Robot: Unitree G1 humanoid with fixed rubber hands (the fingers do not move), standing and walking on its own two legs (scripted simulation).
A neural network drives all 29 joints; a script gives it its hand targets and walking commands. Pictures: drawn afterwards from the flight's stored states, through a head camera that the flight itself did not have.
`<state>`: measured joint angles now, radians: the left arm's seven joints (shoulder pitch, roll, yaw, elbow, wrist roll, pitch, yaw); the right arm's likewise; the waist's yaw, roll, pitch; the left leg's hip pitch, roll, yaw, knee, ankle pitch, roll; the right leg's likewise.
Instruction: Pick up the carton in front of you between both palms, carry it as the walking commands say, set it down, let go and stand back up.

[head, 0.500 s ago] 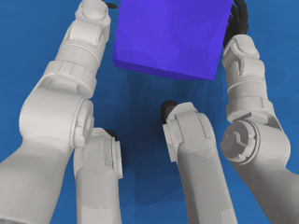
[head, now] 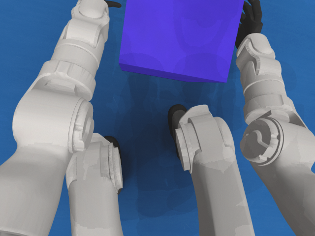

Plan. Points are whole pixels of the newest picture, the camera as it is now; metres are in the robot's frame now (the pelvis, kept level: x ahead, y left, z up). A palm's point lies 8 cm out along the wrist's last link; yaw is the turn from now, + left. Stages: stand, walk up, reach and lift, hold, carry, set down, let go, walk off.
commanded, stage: set down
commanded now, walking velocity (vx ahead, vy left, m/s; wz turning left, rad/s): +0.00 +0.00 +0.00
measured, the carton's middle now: (169, 33) +0.49 -0.13 -0.26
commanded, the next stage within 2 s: let go in 1.42 s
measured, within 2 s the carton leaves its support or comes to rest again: neither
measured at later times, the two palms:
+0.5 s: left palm out of the picture +0.57 +0.02 -0.16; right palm (270, 31) +0.44 -0.32 -0.16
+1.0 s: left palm out of the picture +0.59 +0.02 +0.00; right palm out of the picture +0.43 -0.33 +0.00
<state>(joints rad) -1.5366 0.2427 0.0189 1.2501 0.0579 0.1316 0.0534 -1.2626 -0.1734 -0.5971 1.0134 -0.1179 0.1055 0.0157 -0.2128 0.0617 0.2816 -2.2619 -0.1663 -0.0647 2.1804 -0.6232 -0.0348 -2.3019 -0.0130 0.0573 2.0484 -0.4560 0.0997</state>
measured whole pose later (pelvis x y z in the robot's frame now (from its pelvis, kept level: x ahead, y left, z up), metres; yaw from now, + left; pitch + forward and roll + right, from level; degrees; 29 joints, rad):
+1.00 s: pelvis +0.01 -0.01 +0.11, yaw -3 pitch +46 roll +0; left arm -1.33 0.34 0.03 0.97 0.00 0.23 0.06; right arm -1.01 -0.18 -0.42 0.72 0.10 0.16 -0.08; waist -0.22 0.05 0.01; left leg -2.01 -0.07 -0.05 1.80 -0.59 -0.03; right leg -2.10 0.01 0.03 1.68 -0.38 0.04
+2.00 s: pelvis +0.10 -0.05 +0.35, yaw -2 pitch +22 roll +1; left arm -0.24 0.10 0.14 0.58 0.10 0.05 0.11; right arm -0.07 -0.21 -0.09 0.47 0.01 0.04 0.12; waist -0.13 -0.01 -0.05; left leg -0.76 -0.02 -0.10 0.74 -0.37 -0.05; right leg -0.87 0.02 0.02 0.73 -0.25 -0.02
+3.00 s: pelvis +0.13 -0.03 +0.38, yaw -4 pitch -1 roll +0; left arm 0.21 0.24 0.07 0.66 0.03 0.02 0.01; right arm 0.22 -0.29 -0.06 0.56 -0.02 0.05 0.01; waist 0.00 0.05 0.01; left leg -0.13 0.00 -0.06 0.53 -0.37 -0.01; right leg -0.26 0.03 0.05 0.55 -0.26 0.00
